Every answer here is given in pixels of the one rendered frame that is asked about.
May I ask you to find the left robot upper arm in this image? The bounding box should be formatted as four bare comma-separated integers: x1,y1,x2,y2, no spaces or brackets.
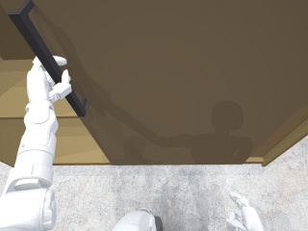
0,188,57,231

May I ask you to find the left robot shin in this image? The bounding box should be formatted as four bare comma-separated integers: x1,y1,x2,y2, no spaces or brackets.
139,208,157,231

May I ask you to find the wardrobe door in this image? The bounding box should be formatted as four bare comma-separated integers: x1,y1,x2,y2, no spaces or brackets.
0,0,308,166
250,100,308,158

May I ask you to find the robot left hand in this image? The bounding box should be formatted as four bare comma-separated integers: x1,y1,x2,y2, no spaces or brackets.
27,56,72,104

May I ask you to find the robot left forearm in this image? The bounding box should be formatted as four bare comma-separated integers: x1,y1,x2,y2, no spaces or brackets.
0,100,59,204

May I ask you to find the robot right hand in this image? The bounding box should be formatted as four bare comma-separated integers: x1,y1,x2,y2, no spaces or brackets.
226,192,264,231

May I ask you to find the handle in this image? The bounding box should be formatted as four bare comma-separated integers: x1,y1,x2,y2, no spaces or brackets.
8,0,88,117

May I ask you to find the robot left thigh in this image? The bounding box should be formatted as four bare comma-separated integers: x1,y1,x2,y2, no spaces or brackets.
112,211,155,231

